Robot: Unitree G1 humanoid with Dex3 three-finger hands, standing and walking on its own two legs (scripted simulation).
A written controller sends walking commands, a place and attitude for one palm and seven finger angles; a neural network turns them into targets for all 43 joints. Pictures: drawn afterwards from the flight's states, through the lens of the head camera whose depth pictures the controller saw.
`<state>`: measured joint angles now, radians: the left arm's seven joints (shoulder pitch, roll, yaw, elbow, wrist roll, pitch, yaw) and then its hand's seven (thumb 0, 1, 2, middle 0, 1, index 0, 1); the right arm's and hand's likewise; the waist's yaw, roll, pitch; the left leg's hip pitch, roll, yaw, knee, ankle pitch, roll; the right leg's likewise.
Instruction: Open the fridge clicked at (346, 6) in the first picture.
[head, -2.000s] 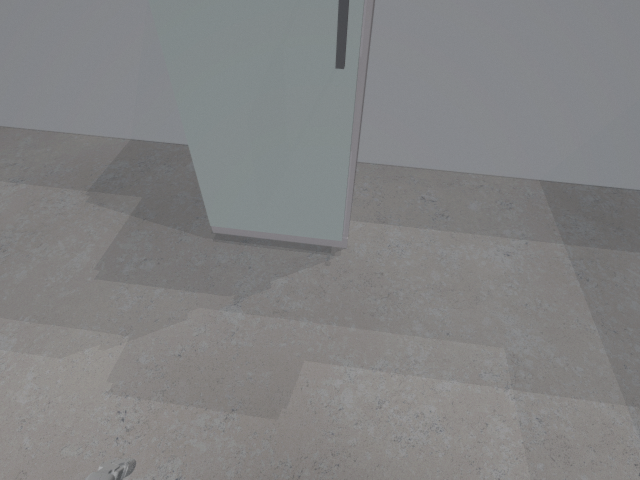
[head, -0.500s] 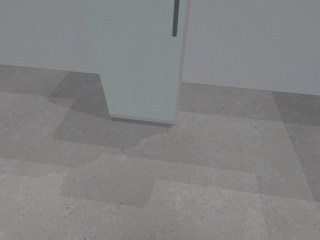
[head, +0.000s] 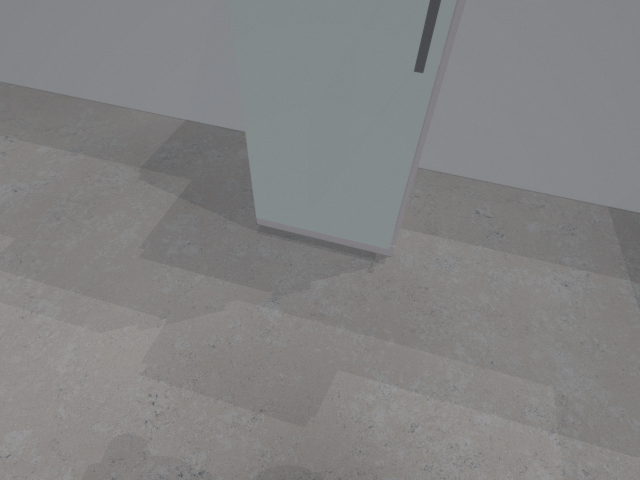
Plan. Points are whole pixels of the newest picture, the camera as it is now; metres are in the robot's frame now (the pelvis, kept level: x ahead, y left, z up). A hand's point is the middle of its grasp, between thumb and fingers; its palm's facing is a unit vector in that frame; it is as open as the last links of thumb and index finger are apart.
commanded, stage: walk to a spot facing it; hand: right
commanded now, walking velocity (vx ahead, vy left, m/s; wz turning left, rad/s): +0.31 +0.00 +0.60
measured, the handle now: out of the picture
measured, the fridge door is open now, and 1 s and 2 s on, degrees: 0 0 0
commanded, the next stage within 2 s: none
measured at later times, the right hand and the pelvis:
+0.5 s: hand (492, 397) +0.28 -0.28 -0.17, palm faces -0.21 +0.96 -0.20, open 7.4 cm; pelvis +0.18 -0.09 +0.01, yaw +20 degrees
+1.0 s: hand (376, 294) +0.46 -0.11 -0.15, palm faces -0.61 +0.77 -0.21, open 7.4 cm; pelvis +0.24 -0.05 +0.00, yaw +37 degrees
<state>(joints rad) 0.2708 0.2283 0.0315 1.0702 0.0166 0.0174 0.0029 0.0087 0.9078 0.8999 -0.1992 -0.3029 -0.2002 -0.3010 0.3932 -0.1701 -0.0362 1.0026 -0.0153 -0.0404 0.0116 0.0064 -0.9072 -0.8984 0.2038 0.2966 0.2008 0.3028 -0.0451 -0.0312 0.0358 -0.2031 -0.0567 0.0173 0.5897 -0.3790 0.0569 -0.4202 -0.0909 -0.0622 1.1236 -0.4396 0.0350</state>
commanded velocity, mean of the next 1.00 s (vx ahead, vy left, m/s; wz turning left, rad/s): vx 0.08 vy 0.00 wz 0.60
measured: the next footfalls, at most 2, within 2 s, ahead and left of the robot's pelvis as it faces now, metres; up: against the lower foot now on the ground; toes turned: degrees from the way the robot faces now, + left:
right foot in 0.32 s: +0.29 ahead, -0.14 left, +0.00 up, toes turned +5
left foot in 0.90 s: +0.23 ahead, +0.07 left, +0.00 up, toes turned +41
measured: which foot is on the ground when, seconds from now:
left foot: down 0.00-0.32, up 0.34-0.88, down 0.90-1.00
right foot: up 0.00-0.30, down 0.32-0.90, up 0.92-1.00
